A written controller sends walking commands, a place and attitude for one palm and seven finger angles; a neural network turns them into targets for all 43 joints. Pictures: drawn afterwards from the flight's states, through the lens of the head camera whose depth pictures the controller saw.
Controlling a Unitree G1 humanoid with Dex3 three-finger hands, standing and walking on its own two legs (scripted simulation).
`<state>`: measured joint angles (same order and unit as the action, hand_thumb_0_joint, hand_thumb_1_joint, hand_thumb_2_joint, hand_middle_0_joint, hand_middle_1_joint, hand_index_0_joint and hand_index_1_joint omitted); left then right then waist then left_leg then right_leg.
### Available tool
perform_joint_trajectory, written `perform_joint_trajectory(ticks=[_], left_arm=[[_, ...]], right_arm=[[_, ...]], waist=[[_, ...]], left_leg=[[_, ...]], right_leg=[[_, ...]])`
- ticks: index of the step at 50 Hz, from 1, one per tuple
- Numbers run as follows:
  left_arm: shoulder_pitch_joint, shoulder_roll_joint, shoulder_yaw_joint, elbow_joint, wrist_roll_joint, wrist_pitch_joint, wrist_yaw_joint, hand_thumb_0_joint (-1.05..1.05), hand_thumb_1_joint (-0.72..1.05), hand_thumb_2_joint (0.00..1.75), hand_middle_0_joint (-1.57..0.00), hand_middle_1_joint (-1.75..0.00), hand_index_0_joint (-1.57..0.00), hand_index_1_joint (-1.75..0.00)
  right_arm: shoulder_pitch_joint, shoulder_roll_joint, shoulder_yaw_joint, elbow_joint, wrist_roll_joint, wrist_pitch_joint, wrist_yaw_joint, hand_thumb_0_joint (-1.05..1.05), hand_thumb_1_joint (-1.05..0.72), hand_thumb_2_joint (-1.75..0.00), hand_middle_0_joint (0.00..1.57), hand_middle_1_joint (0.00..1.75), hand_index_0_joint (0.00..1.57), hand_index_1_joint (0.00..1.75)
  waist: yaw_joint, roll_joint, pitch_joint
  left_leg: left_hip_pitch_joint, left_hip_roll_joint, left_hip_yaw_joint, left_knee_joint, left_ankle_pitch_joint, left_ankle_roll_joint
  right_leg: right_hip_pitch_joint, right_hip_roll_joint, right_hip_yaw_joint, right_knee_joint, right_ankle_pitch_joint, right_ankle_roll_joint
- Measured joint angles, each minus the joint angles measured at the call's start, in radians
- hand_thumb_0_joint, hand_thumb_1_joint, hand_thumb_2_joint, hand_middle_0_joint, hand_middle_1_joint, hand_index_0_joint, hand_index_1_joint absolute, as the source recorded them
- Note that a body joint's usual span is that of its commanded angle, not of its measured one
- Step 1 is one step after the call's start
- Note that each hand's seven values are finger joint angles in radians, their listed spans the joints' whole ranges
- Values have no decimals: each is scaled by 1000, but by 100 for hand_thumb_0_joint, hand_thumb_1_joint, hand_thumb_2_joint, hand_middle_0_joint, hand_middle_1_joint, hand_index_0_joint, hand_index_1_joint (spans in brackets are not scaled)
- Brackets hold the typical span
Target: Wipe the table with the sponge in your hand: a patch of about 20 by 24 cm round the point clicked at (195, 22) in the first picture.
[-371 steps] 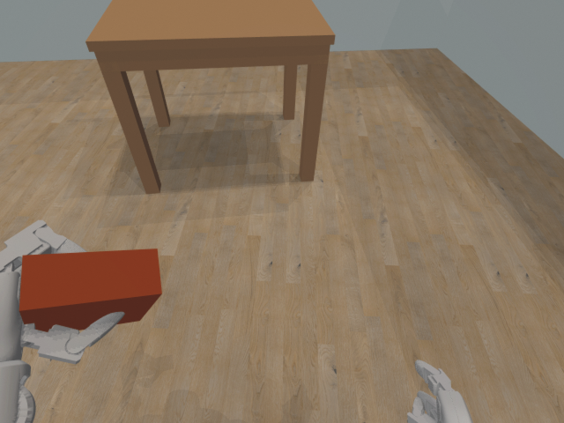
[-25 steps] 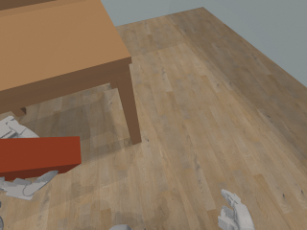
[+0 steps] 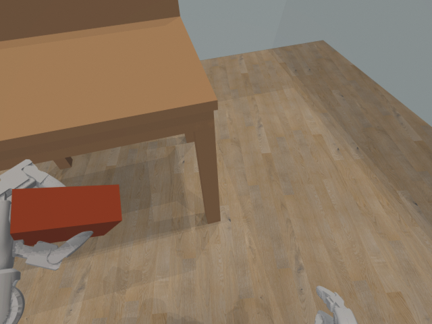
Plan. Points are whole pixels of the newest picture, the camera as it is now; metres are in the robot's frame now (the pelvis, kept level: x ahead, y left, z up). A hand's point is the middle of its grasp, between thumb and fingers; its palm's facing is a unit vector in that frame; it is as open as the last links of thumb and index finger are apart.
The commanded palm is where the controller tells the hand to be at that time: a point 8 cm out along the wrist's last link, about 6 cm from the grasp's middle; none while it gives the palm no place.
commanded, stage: take the last steps up to it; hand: left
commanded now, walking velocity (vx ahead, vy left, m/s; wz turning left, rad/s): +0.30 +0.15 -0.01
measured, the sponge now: (82, 215) +0.23 +0.20 +0.16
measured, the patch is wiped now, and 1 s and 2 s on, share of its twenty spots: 0.00 0.00 0.00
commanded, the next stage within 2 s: come to a stop and stand still in 0.86 s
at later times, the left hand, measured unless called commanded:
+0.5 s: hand (59, 146) +0.34 +0.28 +0.19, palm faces +0.33 -0.82 -0.47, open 9.2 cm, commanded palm +0.28 +0.33 +0.19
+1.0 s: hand (60, 105) +0.46 +0.34 +0.18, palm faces +0.35 -0.81 -0.47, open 9.2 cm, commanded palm +0.40 +0.38 +0.19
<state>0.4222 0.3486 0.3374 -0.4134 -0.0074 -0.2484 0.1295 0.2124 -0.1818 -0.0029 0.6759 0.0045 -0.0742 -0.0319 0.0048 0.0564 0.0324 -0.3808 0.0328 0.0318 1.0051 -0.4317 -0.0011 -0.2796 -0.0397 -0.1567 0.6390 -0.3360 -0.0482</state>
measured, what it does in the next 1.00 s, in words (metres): walks ahead: left foot, then right foot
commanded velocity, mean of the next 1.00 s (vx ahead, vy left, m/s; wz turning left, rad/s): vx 0.21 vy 0.12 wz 0.02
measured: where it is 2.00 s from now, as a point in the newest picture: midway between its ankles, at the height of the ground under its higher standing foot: outside the picture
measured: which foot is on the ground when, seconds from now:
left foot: up 0.00-0.26, down 0.28-0.58, up 0.60-0.92, down 0.94-1.00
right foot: down 0.00-0.28, up 0.30-0.54, down 0.56-0.94, up 0.96-1.00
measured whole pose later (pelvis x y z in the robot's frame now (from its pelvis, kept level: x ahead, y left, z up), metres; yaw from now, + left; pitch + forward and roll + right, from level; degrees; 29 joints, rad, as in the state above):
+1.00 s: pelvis +0.22 +0.11 +0.00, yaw -2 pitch +0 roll +2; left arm 0.45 0.43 0.40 -0.53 -0.01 -0.27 0.16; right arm 0.15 -0.21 -0.06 0.58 0.01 -0.06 -0.06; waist -0.01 -0.06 0.09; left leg -0.36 0.04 0.18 0.60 -0.22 0.03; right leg -0.33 -0.12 -0.06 0.97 -0.57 0.03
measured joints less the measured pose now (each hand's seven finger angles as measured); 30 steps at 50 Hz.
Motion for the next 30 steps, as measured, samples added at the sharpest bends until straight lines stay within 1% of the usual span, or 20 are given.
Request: perform_joint_trajectory(ticks=[2, 3, 4, 6, 8, 12, 13, 14, 15, 17, 18, 19, 20, 21, 23, 25, 27, 28, 29, 30], left_arm=[[12, -16, -2, 2, -3, -8, -8, -1, -42, 102, -84, -137, -84, -136], [25, -20, -1, -1, -2, -14, -10, -1, -42, 102, -84, -137, -84, -136], [38, -19, 1, -6, -1, -18, -11, -1, -42, 102, -84, -137, -84, -136], [61, -7, 9, -27, 3, -23, -10, -1, -42, 102, -84, -137, -84, -136], [78, 8, 15, -54, 5, -22, -3, -1, -42, 102, -84, -136, -84, -136], [89, 21, 24, -108, 4, -9, 17, -1, -42, 102, -84, -136, -84, -136], [87, 22, 27, -120, 3, -8, 21, -1, -42, 102, -84, -136, -84, -136], [76, 27, 33, -129, 1, -7, 25, -1, -42, 102, -84, -136, -84, -136], [50, 35, 40, -123, -2, -6, 28, -1, -42, 102, -84, -136, -84, -136], [2, 44, 47, -83, -3, -5, 31, -1, -42, 102, -84, -136, -84, -136], [-10, 46, 51, -67, -4, 1, 30, -1, -42, 102, -84, -136, -84, -136], [-14, 46, 54, -59, -6, 9, 29, -1, -42, 102, -84, -136, -84, -136], [-10, 46, 56, -62, -7, 15, 28, -1, -42, 102, -84, -136, -84, -136], [1, 43, 57, -73, -9, 19, 27, -1, -42, 102, -84, -136, -84, -136], [33, 38, 51, -106, -14, 17, 23, -1, -42, 102, -84, -136, -84, -136], [68, 39, 43, -135, -16, 11, 20, -1, -42, 102, -84, -136, -84, -136], [92, 52, 42, -146, -15, 8, 17, -1, -42, 102, -84, -136, -84, -136], [97, 63, 45, -145, -13, 7, 16, -1, -42, 102, -84, -136, -84, -136], [90, 64, 43, -134, -7, 5, 14, -1, -42, 102, -84, -136, -84, -136], [76, 60, 39, -115, -5, 3, 10, -1, -42, 102, -84, -136, -84, -136]], right_arm=[[-17, -5, 2, 6, -1, 19, 5, 1, -90, -90, 21, 30, 21, 30], [-23, -7, 2, 3, -2, 25, 6, 1, -90, -90, 21, 30, 21, 30], [-27, -8, 2, -2, -2, 28, 6, 1, -90, -90, 21, 30, 21, 30], [-29, -10, -1, -19, -4, 31, 3, 1, -90, -90, 21, 30, 21, 30], [-25, -17, -7, -40, -7, 27, -1, 1, -90, -90, 21, 30, 21, 30], [-13, -43, -25, -71, -8, 12, -13, 1, -90, -90, 21, 30, 20, 30], [-8, -52, -30, -80, -6, 8, -17, 1, -90, -90, 20, 30, 20, 30], [-10, -56, -37, -88, -4, 4, -21, 1, -90, -90, 20, 30, 20, 30], [-22, -48, -46, -87, 0, 2, -24, 1, -91, -90, 20, 30, 20, 30], [-43, -26, -47, -81, 4, -5, -27, 1, -91, -90, 20, 30, 20, 30], [-50, -14, -43, -78, 7, -9, -25, 1, -91, -90, 20, 30, 20, 30], [-53, -1, -37, -77, 10, -15, -22, 1, -91, -90, 20, 30, 20, 30], [-54, 10, -29, -76, 12, -22, -18, 1, -91, -90, 20, 30, 20, 30], [-52, 20, -22, -76, 12, -29, -15, 1, -91, -90, 20, 30, 20, 30], [-41, 34, -8, -77, 10, -44, -9, 1, -91, -90, 20, 30, 20, 30], [-24, 40, 4, -76, 8, -54, -8, 1, -90, -90, 20, 30, 20, 30], [-6, 40, 13, -71, 6, -52, -10, 1, -90, -90, 21, 30, 21, 30], [3, 38, 15, -70, 5, -48, -12, 1, -90, -90, 21, 30, 21, 30], [5, 29, 14, -61, 5, -39, -13, 1, -90, -90, 21, 30, 21, 30], [1, 19, 11, -45, 5, -26, -14, 1, -90, -90, 21, 30, 21, 30]], waist=[[3, -3, 10], [0, -7, 14], [-2, -15, 20], [-3, -39, 33], [2, -62, 47], [13, -84, 57], [16, -79, 53], [16, -77, 49], [16, -92, 57], [7, -101, 58], [-2, -100, 52], [-9, -98, 45], [-14, -96, 40], [-17, -92, 36], [-21, -82, 30], [-19, -66, 28], [-16, -50, 24], [-15, -44, 20], [-13, -25, 21], [-10, -13, 23]], left_leg=[[-75, 4, -2, 113, 41, -9], [-103, 12, 1, 125, 66, -13], [-123, 22, 8, 105, 88, -14], [-127, 42, 29, -16, 115, -11], [-98, 52, 55, -171, 133, -5], [17, 38, 110, -432, 188, 5], [55, 36, 122, -487, 202, 11], [73, 35, 125, -510, 248, 12], [69, 27, 135, -478, 247, 9], [62, 23, 141, -431, 197, 12], [62, 24, 140, -428, 181, 16], [66, 25, 140, -434, 174, 20], [72, 27, 142, -445, 172, 20], [79, 29, 144, -456, 173, 18], [95, 32, 147, -476, 171, 13], [110, 35, 147, -481, 158, 5], [117, 38, 144, -455, 129, -5], [110, 37, 140, -421, 103, -10], [91, 47, 129, -360, 74, 0], [56, 44, 103, -260, 27, 5]], right_leg=[[23, -5, 6, -42, 4, 5], [35, -9, 7, -69, 16, 13], [46, -14, 9, -94, 27, 16], [64, -31, 16, -131, 39, 23], [78, -48, 25, -147, 38, 33], [99, -75, 44, -117, -4, 68], [95, -75, 49, -87, -28, 78], [78, -78, 57, -33, -58, 81], [49, -86, 78, 61, -109, 77], [-37, -69, 108, 292, -199, 68], [-78, -58, 107, 377, -211, 67], [-114, -52, 99, 428, -209, 68], [-142, -50, 87, 445, -195, 69], [-162, -50, 73, 432, -178, 71], [-172, -50, 43, 342, -138, 73], [-149, -43, 16, 209, -99, 74], [-100, -31, -11, 65, -54, 73], [-68, -26, -18, -8, -10, 63], [-60, -20, -27, -12, 23, 32], [-61, -20, -33, 11, 16, 9]])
